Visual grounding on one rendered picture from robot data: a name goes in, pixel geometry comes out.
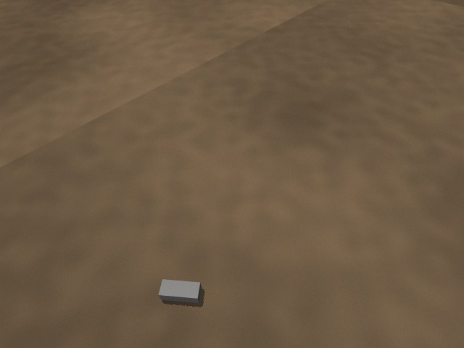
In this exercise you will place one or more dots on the carton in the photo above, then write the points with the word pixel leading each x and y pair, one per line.
pixel 181 291

